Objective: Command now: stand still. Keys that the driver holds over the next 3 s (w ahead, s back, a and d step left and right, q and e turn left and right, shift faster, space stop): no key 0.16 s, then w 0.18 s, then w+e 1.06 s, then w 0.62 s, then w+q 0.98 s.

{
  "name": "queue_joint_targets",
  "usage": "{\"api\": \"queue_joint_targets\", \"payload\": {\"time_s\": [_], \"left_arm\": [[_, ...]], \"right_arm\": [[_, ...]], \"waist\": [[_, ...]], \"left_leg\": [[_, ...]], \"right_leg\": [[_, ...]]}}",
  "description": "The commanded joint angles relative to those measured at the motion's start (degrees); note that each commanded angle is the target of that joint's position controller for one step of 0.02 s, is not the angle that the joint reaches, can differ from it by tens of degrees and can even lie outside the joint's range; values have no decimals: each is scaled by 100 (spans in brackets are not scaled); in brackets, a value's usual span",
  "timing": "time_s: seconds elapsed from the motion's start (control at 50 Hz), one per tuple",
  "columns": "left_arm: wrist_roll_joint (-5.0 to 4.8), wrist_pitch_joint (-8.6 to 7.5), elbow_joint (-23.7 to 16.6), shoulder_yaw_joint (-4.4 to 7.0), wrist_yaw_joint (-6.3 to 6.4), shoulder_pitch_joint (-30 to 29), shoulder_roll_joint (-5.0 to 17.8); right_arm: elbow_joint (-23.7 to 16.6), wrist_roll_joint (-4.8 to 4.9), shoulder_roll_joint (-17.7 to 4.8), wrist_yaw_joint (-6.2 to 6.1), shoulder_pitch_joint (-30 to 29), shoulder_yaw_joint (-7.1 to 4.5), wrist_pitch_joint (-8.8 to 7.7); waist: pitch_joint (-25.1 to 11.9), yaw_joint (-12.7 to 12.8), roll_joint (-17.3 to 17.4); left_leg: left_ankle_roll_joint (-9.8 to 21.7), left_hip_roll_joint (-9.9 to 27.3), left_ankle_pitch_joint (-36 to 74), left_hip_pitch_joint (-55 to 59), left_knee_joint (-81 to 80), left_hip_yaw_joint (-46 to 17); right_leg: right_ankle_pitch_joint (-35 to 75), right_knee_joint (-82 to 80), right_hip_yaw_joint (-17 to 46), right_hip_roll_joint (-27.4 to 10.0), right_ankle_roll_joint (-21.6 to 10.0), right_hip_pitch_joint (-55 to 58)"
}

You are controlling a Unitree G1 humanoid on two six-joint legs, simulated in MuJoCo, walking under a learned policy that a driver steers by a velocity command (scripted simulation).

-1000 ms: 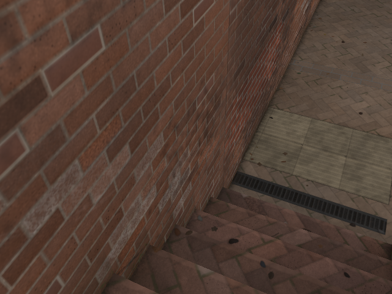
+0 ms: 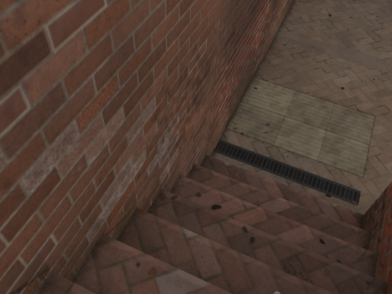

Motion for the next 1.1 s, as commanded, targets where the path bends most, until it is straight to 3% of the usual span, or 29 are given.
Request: {"api": "queue_joint_targets", "payload": {"time_s": [0.02,0.06,0.1,0.16,0.2,0.22,0.3,0.34,0.38,0.42,0.44,0.46,0.5,0.56,0.6,0.64,0.66,0.68,0.7,0.72,0.74,0.76,0.78,0.82,0.86,0.9,1.0,1.06,1.1], "left_arm": [[133,10,198,38,-36,1344,-98],[190,131,343,-27,38,1714,-278],[88,203,23,38,124,839,314],[-80,60,-307,155,52,126,794],[-71,-38,-205,24,-18,499,167],[-47,-56,-49,-1,-56,688,-52],[175,51,598,-108,6,2086,-633],[60,-63,524,17,52,1737,29],[-146,-180,49,159,58,545,734],[-274,-292,-465,83,70,-451,499],[-291,-381,-624,14,41,-489,118],[-260,-494,-575,39,-25,-422,183],[-387,-514,-484,138,-84,-680,192],[-398,-166,-307,190,-33,-119,99],[-446,78,93,243,41,1080,17],[-365,186,249,411,118,1845,248],[-332,130,242,457,86,2203,462],[-151,42,253,315,-3,2152,353],[87,-51,-207,17,-45,1410,413],[-24,-130,-486,-84,-98,985,313],[-134,-138,-420,225,-103,875,1278],[-222,-135,-432,147,-59,592,1088],[-165,-167,-424,-42,7,254,624],[-78,-343,-571,-4,36,-19,767],[-114,-307,-529,-220,297,18,302],[-75,-249,-389,-178,381,309,390],[-238,-217,-271,-83,508,1318,395],[-266,-147,-360,-143,675,729,252],[-346,-184,-457,-136,658,389,349]], "right_arm": [[-600,19,-380,9,-740,-102,-111],[-645,21,120,148,-918,20,-73],[-560,103,158,217,-375,30,29],[-385,7,-383,75,-78,-110,-48],[-410,-73,-591,24,-20,-131,-80],[-457,-111,-455,47,-126,-76,-146],[-367,70,235,290,-1005,99,-224],[-253,83,271,349,-384,86,-81],[-151,70,-158,216,83,-78,-154],[-126,-5,-625,97,402,-256,-216],[-171,-20,-1065,21,533,-407,-239],[-133,-4,-1355,-61,933,-531,-292],[2,38,-1260,-55,1574,-607,-470],[-19,188,-1233,-104,574,-680,-312],[-179,214,-1270,14,-509,-651,-187],[-66,300,-1187,105,-594,-594,-189],[-56,294,-1149,58,-731,-601,-213],[-184,240,-530,4,-877,-482,-217],[-636,237,-104,-8,-1205,-382,-285],[-906,216,-350,-56,-915,-440,-464],[-1301,336,-217,-78,-391,-324,-629],[-1150,377,-740,-106,-569,-439,-641],[-952,339,-863,-71,-393,-467,-618],[-608,174,-1203,-40,246,-631,-487],[-899,-131,-707,54,-227,-499,-367],[-912,-57,-524,146,-92,-510,-375],[-1280,203,-1227,323,-1182,-809,-734],[-1230,-61,-971,499,-1092,-750,-785],[-1232,13,-963,427,-880,-738,-747]], "waist": [[-699,359,774],[-703,437,161],[-199,-196,-492],[54,-382,233],[-370,-155,1135],[-471,-68,1084],[-396,538,456],[-201,-7,-285],[451,-514,-582],[411,-863,698],[73,-747,1865],[-312,-729,1915],[-244,-1010,1321],[-426,-342,1031],[-518,574,1051],[-778,1165,815],[-833,1546,277],[-226,1504,-657],[-73,1038,-802],[-211,484,-255],[-570,42,-400],[-26,-23,663],[95,-188,562],[80,-362,594],[145,-334,440],[-157,-341,-100],[182,205,-123],[261,142,-327],[530,60,-26]], "left_leg": [[1069,771,527,-538,-2609,-1996],[534,325,-582,-1037,-1198,-677],[149,-99,-546,-204,-284,377],[476,77,546,796,-1101,-157],[940,690,-764,490,-2858,-1553],[1058,862,-1583,-7,-3459,-2132],[452,278,-2319,-1330,-1668,-475],[143,-140,-1859,-63,-366,560],[127,-194,-748,1093,59,725],[583,289,-1117,1813,-1939,-265],[1107,1154,-1459,1688,-3314,-1950],[1542,1869,-745,2013,-3635,-3318],[1732,2328,-488,2222,-3902,-4172],[878,2102,-756,418,-3301,-2427],[385,1753,-868,-1012,-2824,-966],[132,1439,1927,-698,-1085,181],[-84,970,3370,-616,1283,614],[-94,497,1231,-1971,3905,480],[-120,337,968,-3179,5330,-50],[-235,304,1251,-3292,5051,-446],[-314,423,1907,-3812,3428,-1101],[-438,796,2379,-4314,2700,-1426],[-441,780,3247,-4265,2413,-1535],[-511,713,4535,-3657,1071,-1317],[-789,522,5949,-2146,-827,-1093],[-827,342,6485,-1195,-600,-957],[-607,264,6745,-2440,-3186,-1737],[-567,-116,8227,-103,-4641,-1345],[-581,-205,8142,979,-5138,-1392]], "right_leg": [[584,164,-248,121,-146,1401],[609,180,-165,-7,-179,1849],[-1670,-1002,901,-444,-509,87],[-1479,-1155,535,-428,-312,-996],[-1201,-276,-34,49,-64,-368],[-916,2,-93,120,-12,336],[-498,228,-339,102,-97,2095],[-2688,-771,675,-244,-415,315],[-3272,-1775,1541,-583,-519,-1571],[-1909,-713,466,115,-68,-2353],[-820,963,-91,604,-41,-2283],[-579,1711,268,475,-179,-2462],[-2390,2454,1061,373,-181,-3239],[-518,2295,255,230,-101,-1096],[521,2304,-710,616,-128,1136],[330,1042,-1056,701,-378,2400],[208,50,-775,531,-708,2813],[54,-89,327,-93,-1037,2859],[1407,1055,1009,-293,-926,2715],[2636,891,2024,-278,-1193,2285],[-957,-360,4575,-1519,-2056,1977],[-2881,-604,4930,-1772,-1909,1722],[-2920,-151,4390,-1402,-1403,1405],[-2352,249,3702,-875,-860,708],[-1082,489,2948,-354,-754,-548],[109,685,2843,-192,-814,-818],[-720,1099,3531,-224,-934,1443],[-1316,1457,2703,429,-883,-311],[-1598,2021,2735,712,-915,-1263]]}}
Next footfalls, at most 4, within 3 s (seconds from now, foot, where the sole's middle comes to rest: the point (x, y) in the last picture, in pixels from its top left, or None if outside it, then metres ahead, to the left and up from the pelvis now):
0.70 right None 0.09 -0.13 -0.79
1.26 left None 0.45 0.00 -0.98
1.80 right None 0.53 -0.43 -1.17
2.36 left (274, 256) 0.83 -0.41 -1.36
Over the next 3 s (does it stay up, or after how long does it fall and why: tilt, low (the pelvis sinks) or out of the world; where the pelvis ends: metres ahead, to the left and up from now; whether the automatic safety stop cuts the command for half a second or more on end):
stays up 1.04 -0.64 -0.82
